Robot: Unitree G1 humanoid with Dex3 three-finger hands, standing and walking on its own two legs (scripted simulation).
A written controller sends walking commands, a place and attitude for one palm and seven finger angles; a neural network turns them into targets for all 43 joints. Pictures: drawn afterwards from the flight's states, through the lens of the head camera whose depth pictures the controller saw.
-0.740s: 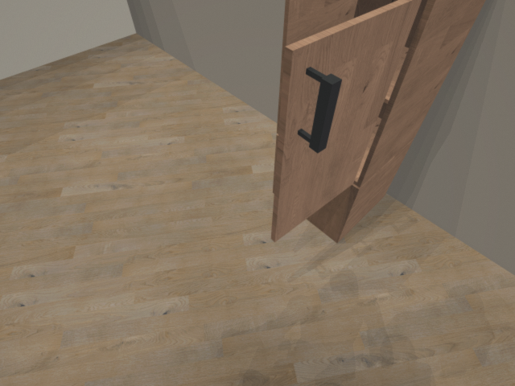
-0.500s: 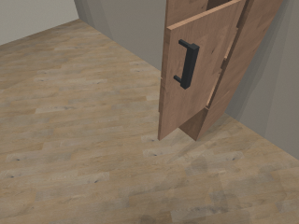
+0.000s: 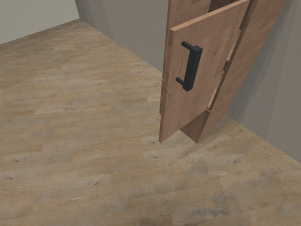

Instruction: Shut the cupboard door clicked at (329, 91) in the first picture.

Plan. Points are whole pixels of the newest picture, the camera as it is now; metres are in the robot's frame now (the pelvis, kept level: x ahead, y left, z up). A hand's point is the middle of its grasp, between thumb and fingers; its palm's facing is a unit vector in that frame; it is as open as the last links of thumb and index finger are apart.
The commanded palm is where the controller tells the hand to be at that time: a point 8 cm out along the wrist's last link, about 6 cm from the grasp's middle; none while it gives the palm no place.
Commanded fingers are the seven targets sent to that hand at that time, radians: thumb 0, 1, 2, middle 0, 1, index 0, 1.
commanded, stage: look at it before walking up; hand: left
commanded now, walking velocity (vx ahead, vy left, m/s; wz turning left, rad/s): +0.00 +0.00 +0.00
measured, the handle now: (186, 67) +0.55 -0.08 +0.12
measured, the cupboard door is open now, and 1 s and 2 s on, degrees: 86 86 86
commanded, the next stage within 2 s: walk around to get in front in 0.10 s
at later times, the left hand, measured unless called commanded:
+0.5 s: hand out of the picture +0.06 +0.21 -0.18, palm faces -0.08 -0.96 -0.27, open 7.4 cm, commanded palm none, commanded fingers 0.00 0.90 0.90 -0.20 -0.30 -0.20 -0.30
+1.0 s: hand out of the picture +0.09 +0.19 -0.20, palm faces -0.26 -0.94 -0.21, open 7.4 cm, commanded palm none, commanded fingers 0.00 0.90 0.90 -0.20 -0.30 -0.20 -0.30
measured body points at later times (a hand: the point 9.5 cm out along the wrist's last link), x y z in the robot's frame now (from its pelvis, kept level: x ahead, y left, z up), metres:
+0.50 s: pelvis -0.01 +0.00 -0.01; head +0.03 -0.01 +0.44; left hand +0.06 +0.26 -0.16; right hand +0.04 -0.27 -0.16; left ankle +0.01 +0.12 -0.75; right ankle -0.04 -0.14 -0.75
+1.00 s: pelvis -0.01 +0.01 -0.02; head +0.05 +0.01 +0.42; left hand +0.10 +0.24 -0.18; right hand +0.01 -0.27 -0.15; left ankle +0.02 +0.13 -0.75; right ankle -0.05 -0.12 -0.74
